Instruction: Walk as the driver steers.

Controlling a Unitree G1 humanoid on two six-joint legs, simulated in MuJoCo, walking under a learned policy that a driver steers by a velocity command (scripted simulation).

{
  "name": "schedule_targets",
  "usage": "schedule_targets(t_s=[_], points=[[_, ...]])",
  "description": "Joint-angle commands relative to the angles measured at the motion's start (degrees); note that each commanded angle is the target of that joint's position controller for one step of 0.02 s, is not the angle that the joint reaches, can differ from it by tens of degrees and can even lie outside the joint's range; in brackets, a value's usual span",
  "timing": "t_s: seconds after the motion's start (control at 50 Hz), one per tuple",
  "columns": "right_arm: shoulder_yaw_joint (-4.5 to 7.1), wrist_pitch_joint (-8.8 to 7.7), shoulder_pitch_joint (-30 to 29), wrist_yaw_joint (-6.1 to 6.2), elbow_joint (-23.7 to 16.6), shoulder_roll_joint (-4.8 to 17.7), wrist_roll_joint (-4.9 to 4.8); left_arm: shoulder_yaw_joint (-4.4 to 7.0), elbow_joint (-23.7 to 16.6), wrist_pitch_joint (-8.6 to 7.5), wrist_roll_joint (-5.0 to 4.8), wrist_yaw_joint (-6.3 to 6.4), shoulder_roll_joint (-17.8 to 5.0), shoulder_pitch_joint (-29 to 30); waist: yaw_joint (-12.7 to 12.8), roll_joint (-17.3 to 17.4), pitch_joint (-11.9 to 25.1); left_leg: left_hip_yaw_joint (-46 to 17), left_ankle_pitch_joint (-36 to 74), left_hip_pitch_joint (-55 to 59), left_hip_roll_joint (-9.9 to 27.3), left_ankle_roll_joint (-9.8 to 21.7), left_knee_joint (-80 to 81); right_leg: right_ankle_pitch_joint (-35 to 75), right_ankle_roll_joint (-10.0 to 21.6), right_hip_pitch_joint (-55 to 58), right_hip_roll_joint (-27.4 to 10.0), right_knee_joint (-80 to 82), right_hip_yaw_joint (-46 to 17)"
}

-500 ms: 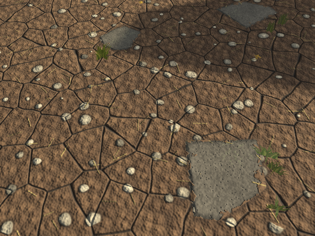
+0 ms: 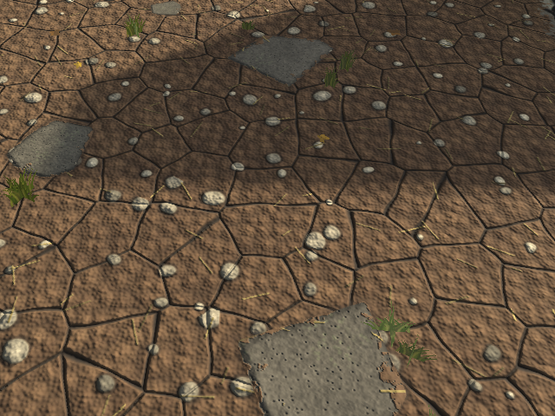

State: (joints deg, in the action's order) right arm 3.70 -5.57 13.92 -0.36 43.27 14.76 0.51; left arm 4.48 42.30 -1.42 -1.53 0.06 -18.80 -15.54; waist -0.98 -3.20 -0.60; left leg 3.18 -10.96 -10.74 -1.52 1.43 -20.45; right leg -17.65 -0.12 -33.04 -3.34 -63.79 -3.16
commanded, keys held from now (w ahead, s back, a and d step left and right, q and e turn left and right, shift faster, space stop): w+e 0.20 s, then w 0.80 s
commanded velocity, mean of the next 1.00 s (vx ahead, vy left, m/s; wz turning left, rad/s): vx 0.50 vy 0.00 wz -0.25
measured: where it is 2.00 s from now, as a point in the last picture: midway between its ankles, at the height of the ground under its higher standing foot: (346, 227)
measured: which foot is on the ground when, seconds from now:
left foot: down 0.00-0.32, up 0.34-0.80, down 0.82-1.00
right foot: up 0.00-0.28, down 0.30-0.84, up 0.86-1.00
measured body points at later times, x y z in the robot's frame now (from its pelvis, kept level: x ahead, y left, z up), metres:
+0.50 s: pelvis +0.27 -0.08 +0.00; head +0.30 -0.10 +0.45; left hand +0.44 +0.15 -0.11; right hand +0.32 -0.38 -0.12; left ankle +0.31 +0.09 -0.66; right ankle +0.27 -0.16 -0.74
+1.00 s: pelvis +0.56 -0.07 +0.00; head +0.59 -0.07 +0.45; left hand +0.72 +0.17 -0.13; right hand +0.59 -0.36 -0.11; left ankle +0.62 +0.00 -0.74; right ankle +0.49 -0.21 -0.66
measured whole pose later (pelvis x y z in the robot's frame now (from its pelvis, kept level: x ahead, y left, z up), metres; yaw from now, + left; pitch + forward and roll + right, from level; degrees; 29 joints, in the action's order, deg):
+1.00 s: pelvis +0.56 -0.07 +0.00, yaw -14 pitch +1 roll +0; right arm 2.3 -5.0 14.3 -1.9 46.3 15.4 0.4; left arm 3.1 44.7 -3.5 -0.9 -0.1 -17.3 -15.4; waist -0.9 -2.2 -1.4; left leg 2.9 -9.4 -16.4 -2.4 3.7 -24.3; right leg -18.6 1.6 -28.4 -3.6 -64.0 -1.7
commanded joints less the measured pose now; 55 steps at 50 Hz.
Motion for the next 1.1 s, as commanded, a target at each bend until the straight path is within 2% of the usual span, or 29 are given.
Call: schedule_targets(t_s=[0.02,0.12,0.18,0.22,0.26,0.28,0.3,0.32,0.34,0.36,0.38,0.4,0.42,0.46,0.5,0.56,0.62,0.72,0.78,0.8,0.82,0.84,0.86,0.88,0.9,0.92,0.96,1.0,1.1], points=[[1.99,-1.28,-1.9,0.19,-2.5,7.7,-0.09,0.09,-5.5,-0.20,0.30,-0.54,-1.0,1.5,0.4,7.9,-1.0,-10.6,10.5,4.6,16.4,10.0,12.1,6.0,-1.1,-9.2,-3.9,3.6,-2.6],[2.54,-0.59,-0.2,0.63,-0.6,10.4,-0.51,-0.81,-8.0,-0.93,0.34,-2.24,0.1,9.3,-2.1,6.1,-2.2,-0.6,15.5,6.1,15.0,8.1,12.1,19.4,-0.2,-5.6,-2.7,19.6,1.1],[2.95,0.20,2.5,0.70,1.0,12.0,-1.32,-0.94,-10.3,-0.88,0.18,-3.13,-0.2,14.0,-3.4,5.9,-3.6,1.9,16.8,10.3,16.4,7.0,11.0,18.3,1.4,-5.2,-1.8,24.9,3.1],[3.23,0.93,3.9,0.70,1.9,12.9,-1.94,-0.72,-11.7,-0.82,0.30,-3.56,-0.7,15.4,-3.0,6.2,-3.6,3.2,24.1,13.4,17.6,6.1,8.0,13.4,3.2,-3.7,-0.4,27.3,4.7],[3.54,1.62,4.4,0.87,2.4,14.6,-2.34,0.34,-11.8,-0.64,0.74,-3.46,-2.6,11.9,0.2,8.1,-0.2,4.7,43.2,14.9,17.7,5.3,-0.2,7.3,5.8,4.7,3.7,28.7,7.5],[3.31,1.99,4.0,1.01,2.6,14.6,-2.41,1.68,-9.9,-0.51,0.75,-3.13,-4.8,4.4,4.9,7.5,4.0,6.6,48.6,12.8,16.4,4.1,-9.5,9.4,7.6,15.7,6.0,32.0,8.5],[2.42,1.80,4.8,1.22,2.6,12.9,-1.80,3.35,-7.3,-0.17,0.62,-2.19,-8.0,-4.8,9.2,5.9,8.9,7.8,42.2,3.6,14.3,2.2,-21.9,13.0,9.4,31.9,5.4,32.8,5.5],[0.03,0.84,9.2,0.58,-0.3,6.5,0.38,4.64,-6.3,-0.08,0.84,-1.22,-15.0,-9.4,6.7,-7.6,16.0,8.0,2.9,-21.4,7.0,-1.6,-45.0,10.3,17.8,54.9,-10.8,33.1,-21.4],[-0.47,-0.81,9.2,-0.11,0.5,7.2,-0.34,3.64,-7.3,-0.55,0.47,-1.36,-13.2,-10.6,7.3,-7.5,26.2,-4.2,-23.6,-28.4,1.2,-2.2,-56.1,5.3,23.5,58.8,-19.0,42.9,-43.5],[1.00,-1.41,2.8,-0.63,-0.9,11.6,-3.04,2.39,-6.7,-1.08,1.00,-1.82,-9.7,-8.6,8.8,-2.8,19.1,-7.6,-20.1,-33.6,4.3,-1.5,-58.5,4.9,20.2,53.8,-16.9,44.5,-34.8],[0.55,-1.76,-0.5,-0.59,-2.1,10.7,-3.38,1.89,-6.5,-1.43,0.90,-1.84,-8.3,-5.4,7.2,-2.1,11.3,-6.3,-15.7,-34.6,6.6,-0.8,-55.3,7.7,17.8,44.9,-14.3,44.9,-26.1],[0.55,-1.70,-1.4,-0.09,-1.7,10.1,-2.15,1.24,-6.4,-1.63,0.98,-1.81,-6.3,-1.5,4.8,0.7,6.7,-5.9,-11.6,-32.5,8.8,-0.8,-50.8,11.8,16.0,36.4,-11.8,46.0,-20.0],[0.87,-1.08,-0.3,0.15,-1.1,10.3,-1.39,0.55,-6.8,-1.93,1.53,-1.86,-4.4,1.2,2.5,-0.4,4.6,-6.2,-8.9,-28.3,10.3,-1.0,-47.5,16.6,15.2,29.9,-9.8,47.7,-15.9],[0.68,0.38,2.9,0.08,0.2,8.6,-1.10,0.43,-6.8,-2.66,1.80,-1.84,-3.8,3.1,0.0,-1.2,4.2,-6.1,-5.7,-23.4,10.7,-2.0,-45.1,19.1,15.8,23.8,-8.7,51.4,-12.8],[0.43,1.28,1.9,0.35,0.0,7.3,-0.66,0.65,-5.6,-3.45,1.64,-1.62,-4.6,2.7,-0.5,-0.2,2.5,-5.9,-1.8,-24.3,10.7,-3.3,-41.0,21.5,16.2,21.5,-8.3,53.8,-9.3],[-0.05,1.17,-3.7,0.31,-1.5,6.1,-0.31,0.73,-3.8,-3.53,1.54,-0.81,-5.0,0.8,1.1,0.4,0.1,-5.8,8.5,-27.1,10.4,-4.2,-30.3,22.0,14.7,22.5,-6.7,55.1,-5.1],[-0.75,0.45,-9.4,-0.54,-2.6,4.8,-0.81,0.93,-2.1,-3.21,1.20,-0.32,-6.1,-1.5,3.5,0.2,-1.6,-4.4,17.2,-24.7,8.3,-3.8,-18.8,18.4,12.8,23.0,-5.7,55.6,-2.3],[-0.71,-0.10,-14.9,-2.07,-4.9,6.0,-1.32,1.47,1.3,-2.37,0.42,-0.11,-7.4,-5.7,5.1,-0.3,-3.6,-5.0,14.6,-25.8,6.5,-1.3,-10.6,17.2,11.9,31.3,-10.0,52.5,-4.1],[-0.04,-0.38,-11.2,-2.44,-4.4,7.8,-1.12,1.83,2.2,-1.54,0.32,0.32,-8.2,-5.0,2.3,-1.7,-1.5,-3.4,7.9,-20.0,4.5,1.3,-8.5,28.1,9.9,35.4,-10.9,46.9,-4.4],[0.84,-0.42,-5.7,-2.17,-2.8,9.2,-0.97,1.69,2.2,-1.20,0.42,0.43,-8.0,-4.1,-0.9,-1.4,2.0,-1.4,7.5,-12.0,2.5,2.7,-7.2,37.3,8.7,35.0,-8.8,40.0,-2.6],[2.12,-0.38,3.0,-1.65,-0.5,12.1,-0.68,0.82,1.9,-0.98,1.00,0.62,-6.0,-4.6,-4.5,0.3,8.8,-2.8,9.4,2.0,4.1,4.8,-8.9,37.0,6.8,30.0,-5.4,28.0,0.1],[3.42,-0.25,9.8,-1.34,0.2,17.9,0.36,-0.89,0.3,-1.73,1.67,0.41,-1.0,-11.1,-3.6,11.2,18.8,-23.8,5.6,25.2,18.4,12.7,-9.9,18.5,2.7,10.0,1.5,5.9,3.1],[3.03,0.10,13.0,-1.63,1.6,15.7,-0.82,-1.46,1.1,-2.72,1.23,0.22,0.3,-11.6,-4.6,20.6,23.5,-44.8,-7.0,32.8,23.6,17.4,0.9,-14.7,1.0,-3.2,8.0,-6.6,-1.2],[1.74,0.09,10.4,-1.63,1.1,12.3,-1.48,-0.13,0.1,-3.57,-0.16,-0.19,-5.4,-6.8,-5.5,14.5,16.4,-41.5,-15.4,28.4,22.4,14.5,3.4,-13.9,1.9,-9.7,4.3,-11.5,-4.9],[1.23,0.26,6.3,-1.38,0.2,10.7,-1.10,-0.06,-1.5,-3.98,-0.86,-0.32,-6.0,-1.7,-4.7,10.7,9.8,-34.2,-14.5,20.8,20.6,12.5,4.2,-9.0,2.6,-11.2,1.3,-10.5,-2.8],[0.78,0.35,2.8,-1.36,-0.1,9.6,-0.49,-0.13,-2.1,-4.04,-0.10,-0.19,-5.6,1.0,-3.2,7.3,4.6,-28.5,-9.1,12.6,18.5,11.9,5.9,-4.7,2.6,-10.1,-1.0,-7.0,-1.4],[0.03,-0.09,-0.7,-1.41,-0.6,7.3,0.32,0.19,-1.4,-3.14,0.75,-0.05,-4.4,-0.6,0.2,8.8,2.4,-22.2,-0.6,3.9,15.4,11.2,8.7,0.4,2.1,-3.7,-3.8,-1.7,-1.8],[0.18,-0.60,-0.8,-1.36,0.0,7.7,-0.14,-0.09,-0.5,-2.22,0.89,0.07,-2.6,-2.3,1.4,8.7,2.1,-18.1,4.4,0.9,14.6,12.1,11.0,2.2,1.1,-1.9,-4.2,1.2,-1.0],[0.76,-0.28,1.6,-0.27,2.1,9.8,-0.61,-0.69,-2.5,-2.32,1.40,0.02,-0.8,5.7,-0.2,6.5,-0.7,-10.1,12.3,2.0,12.6,11.3,13.5,16.3,-1.1,-5.5,-4.3,16.7,0.3]])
